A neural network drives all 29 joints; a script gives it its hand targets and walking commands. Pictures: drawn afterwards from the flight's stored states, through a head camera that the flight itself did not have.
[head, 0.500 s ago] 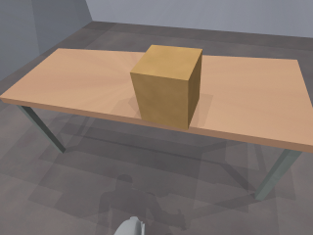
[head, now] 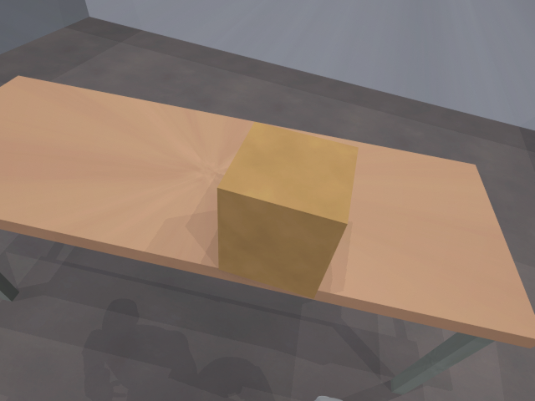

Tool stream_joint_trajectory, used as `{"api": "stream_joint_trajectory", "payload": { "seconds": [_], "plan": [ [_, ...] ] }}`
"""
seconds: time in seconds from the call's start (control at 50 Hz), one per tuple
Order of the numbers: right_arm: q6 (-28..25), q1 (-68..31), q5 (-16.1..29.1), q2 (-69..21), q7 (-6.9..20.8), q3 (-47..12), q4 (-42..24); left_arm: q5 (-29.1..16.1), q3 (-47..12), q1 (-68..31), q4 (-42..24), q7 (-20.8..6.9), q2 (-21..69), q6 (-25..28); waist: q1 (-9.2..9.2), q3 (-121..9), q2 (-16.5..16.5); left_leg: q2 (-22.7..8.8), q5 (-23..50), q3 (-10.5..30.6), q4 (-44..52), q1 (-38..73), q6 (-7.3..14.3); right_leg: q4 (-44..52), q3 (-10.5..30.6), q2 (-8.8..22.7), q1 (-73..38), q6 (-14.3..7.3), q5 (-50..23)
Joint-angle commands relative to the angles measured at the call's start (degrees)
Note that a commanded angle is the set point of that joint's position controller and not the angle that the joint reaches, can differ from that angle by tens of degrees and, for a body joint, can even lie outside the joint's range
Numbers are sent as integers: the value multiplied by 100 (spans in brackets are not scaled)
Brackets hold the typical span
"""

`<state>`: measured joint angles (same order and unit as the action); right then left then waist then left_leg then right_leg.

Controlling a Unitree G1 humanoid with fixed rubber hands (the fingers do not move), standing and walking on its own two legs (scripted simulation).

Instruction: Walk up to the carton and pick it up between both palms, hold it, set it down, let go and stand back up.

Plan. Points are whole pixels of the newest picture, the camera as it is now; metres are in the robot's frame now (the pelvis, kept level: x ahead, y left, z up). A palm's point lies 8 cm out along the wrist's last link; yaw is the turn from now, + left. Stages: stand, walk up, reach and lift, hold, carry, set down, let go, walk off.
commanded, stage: walk up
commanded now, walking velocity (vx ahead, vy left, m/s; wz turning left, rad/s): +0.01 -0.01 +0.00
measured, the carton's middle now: (284, 211) +0.49 -0.04 -0.03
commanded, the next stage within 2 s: none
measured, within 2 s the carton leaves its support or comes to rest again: neither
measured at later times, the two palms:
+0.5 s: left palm out of the picture +0.02 +0.15 -0.15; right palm out of the picture -0.02 -0.27 -0.16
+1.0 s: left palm out of the picture +0.02 +0.15 -0.15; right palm out of the picture -0.01 -0.23 -0.16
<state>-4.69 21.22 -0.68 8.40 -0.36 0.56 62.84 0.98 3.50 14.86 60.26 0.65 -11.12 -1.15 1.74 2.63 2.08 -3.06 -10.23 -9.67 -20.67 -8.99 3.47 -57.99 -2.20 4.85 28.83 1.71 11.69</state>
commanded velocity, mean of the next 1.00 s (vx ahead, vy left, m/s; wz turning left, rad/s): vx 0.00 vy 0.00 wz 0.00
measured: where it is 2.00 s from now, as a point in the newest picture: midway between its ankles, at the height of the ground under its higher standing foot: outside the picture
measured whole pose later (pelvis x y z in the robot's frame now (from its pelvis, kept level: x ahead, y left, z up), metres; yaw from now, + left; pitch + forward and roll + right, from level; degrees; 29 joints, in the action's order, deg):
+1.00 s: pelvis +0.05 -0.05 -0.01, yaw +0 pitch -1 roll +0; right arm -1.2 21.6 -0.8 3.9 -2.5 -1.5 68.0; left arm 0.0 0.0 17.8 66.2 1.9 -5.6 1.1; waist -0.1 1.2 -0.9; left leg -2.7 -14.7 -4.9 -22.6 -6.5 -0.9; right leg -21.0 -7.6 -1.7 10.3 -4.1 9.9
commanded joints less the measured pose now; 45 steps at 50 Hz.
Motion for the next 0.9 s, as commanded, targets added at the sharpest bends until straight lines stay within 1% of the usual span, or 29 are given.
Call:
{"api": "stream_joint_trajectory", "payload": {
  "seconds": [0.0, 0.02, 0.04, 0.06, 0.1, 0.14, 0.16, 0.18, 0.2, 0.22, 0.24, 0.28, 0.32, 0.34, 0.36, 0.38, 0.44, 0.46, 0.52, 0.54, 0.58, 0.6, 0.62, 0.68, 0.7, 0.72, 0.76, 0.84, 0.88],
  "plan": [
    [-72, -168, 62, 226, -98, -98, -191, -21, -75, 525, 32, 12, 65, -83, -425, 193, -1806, -557, 4613, -109, 359, -592, -35, 815, -239, -304, -798, 11, -351],
    [-54, 29, 23, 350, -104, -60, -151, -5, -92, 443, 37, 41, 64, -70, -329, 19, -1505, -595, 4605, -46, 213, -295, 104, 1098, -368, -378, -812, 15, -233],
    [-22, 204, -22, 501, -116, -37, -93, 8, -105, 382, 36, 67, 82, -66, -254, -42, -1350, -724, 4476, 71, 92, -168, 243, 1284, -350, -362, -875, 9, -111],
    [23, 247, -42, 556, -128, -3, -83, 10, -143, 298, 21, 88, 82, -52, -204, -117, -1341, -832, 4098, 154, 60, -117, 389, 1534, -331, -303, -964, 14, -6],
    [119, 339, -94, 581, -161, 9, -48, -15, -172, 203, 40, 134, 53, -36, -98, -112, -1048, -1116, 3262, 536, 90, -172, 595, 1920, -265, -262, -1158, -39, 183],
    [222, 225, -94, 609, -195, 29, -74, -22, -204, 302, 38, 169, 65, -2, -173, -89, -1054, -1299, 2255, 844, 52, -352, 660, 2583, -118, -107, -1548, -104, 37],
    [281, 184, -63, 485, -207, 23, -102, -3, -204, 460, 88, 179, 42, 35, -252, -64, -920, -1259, 1460, 904, -48, -589, 560, 3100, 13, 21, -1864, -167, -327],
    [331, 351, -46, 336, -205, -4, -87, 24, -201, 600, 110, 189, -58, 77, -254, -63, -405, -1070, 546, 866, -246, -774, 356, 3516, 257, 233, -2256, -230, -810],
    [371, 623, -17, 75, -188, -42, -86, 40, -178, 664, 139, 198, -266, 149, -100, -106, 545, -698, -533, 680, -662, -1031, 96, 3821, 964, 843, -2529, -386, -1813],
    [479, 858, 69, -226, -195, -126, 0, -26, -197, 353, 129, 197, -415, 158, 73, 6, 1168, -243, -1308, 437, -932, -744, -116, 4081, 1213, 1211, -1861, -752, -1653],
    [580, 768, 56, -52, -211, -86, 40, -51, -224, 291, 102, 184, -232, 158, -31, 181, 1356, -137, -1356, 482, -960, -390, -166, 4454, 1442, 1155, -1251, -793, -705],
    [648, 422, 17, 217, -165, 19, 10, -36, -308, 248, 127, 190, 69, 167, -46, 400, 1038, -45, -1120, 652, -896, -321, -174, 4802, 1297, 829, -1007, -667, 258],
    [655, 535, -31, 108, -135, -17, 90, -67, -292, 137, 105, 234, -56, 167, 40, 454, 757, -48, -775, 675, -660, -258, -218, 4955, 1187, 711, -1069, -561, 948],
    [633, 555, -32, 37, -137, -53, 170, -107, -247, 173, 110, 233, -137, 180, 34, 304, 466, -35, -598, 687, -525, -185, -220, 4958, 1194, 674, -1276, -491, 952],
    [609, 588, -34, -17, -137, -73, 210, -123, -228, 259, 129, 226, -173, 185, 8, 208, 290, -44, -567, 696, -421, -116, -247, 4991, 1178, 630, -1379, -485, 1043],
    [579, 529, -25, -29, -140, -85, 216, -139, -220, 292, 174, 224, -202, 189, -7, 211, 195, -114, -488, 772, -288, -98, -255, 4978, 1178, 629, -1449, -477, 1001],
    [525, 465, -28, 11, -148, -79, 270, -140, -203, 351, 256, 195, -125, 181, -86, 139, 108, -154, -479, 741, -126, -101, -333, 5030, 1012, 536, -1568, -452, 1177],
    [521, 427, -35, 17, -153, -74, 306, -131, -189, 421, 258, 186, -124, 181, -141, 153, -50, -146, -512, 747, -131, -119, -338, 5039, 1014, 524, -1617, -449, 1092],
    [471, 559, -36, -44, -163, -106, 397, -110, -193, 433, 318, 160, -100, 182, -99, 230, -445, -211, -443, 749, 42, -244, -345, 4871, 851, 471, -1719, -537, 856],
    [454, 548, -36, -39, -169, -108, 406, -129, -187, 479, 334, 148, -78, 183, -148, 205, -431, -251, -414, 798, 87, -198, -320, 4797, 786, 419, -1720, -552, 775],
    [419, 601, -28, -53, -187, -128, 440, -103, -216, 450, 384, 134, -38, 184, -120, 272, -293, -298, -404, 834, 185, -258, -309, 4687, 655, 338, -1746, -589, 614],
    [404, 629, -21, -28, -192, -128, 467, -95, -214, 507, 403, 130, 9, 197, -160, 239, -377, -337, -376, 870, 200, -264, -298, 4626, 618, 308, -1847, -576, 480],
    [398, 637, -17, -15, -198, -121, 483, -100, -227, 545, 417, 125, 26, 203, -187, 239, -308, -341, -366, 857, 218, -250, -299, 4601, 606, 291, -1797, -583, 414],
    [368, 721, -19, 28, -210, -111, 528, -94, -261, 535, 479, 118, 134, 222, -153, 265, -328, -387, -276, 917, 289, -323, -294, 4418, 467, 199, -1952, -575, 100],
    [366, 694, -19, 27, -216, -121, 528, -90, -270, 607, 497, 116, 107, 231, -184, 230, -380, -398, -292, 918, 291, -359, -300, 4399, 454, 186, -2019, -566, 32],
    [359, 646, -17, 6, -218, -129, 514, -113, -262, 662, 514, 118, 105, 232, -230, 276, -260, -419, -242, 942, 296, -347, -293, 4384, 431, 177, -1971, -567, -20],
    [349, 704, -15, -28, -217, -152, 543, -91, -277, 625, 517, 124, 124, 229, -177, 317, -346, -417, -267, 969, 333, -435, -299, 4301, 380, 142, -2048, -554, -90],
    [353, 636, -29, -39, -226, -160, 544, -102, -308, 747, 554, 127, 167, 222, -243, 376, -324, -416, -259, 962, 325, -458, -283, 4234, 382, 136, -1986, -531, -172],
    [341, 691, -19, -78, -229, -162, 564, -84, -299, 717, 551, 134, 162, 237, -226, 259, -286, -426, -205, 985, 326, -384, -273, 4216, 359, 141, -2055, -543, -264]
  ]
}}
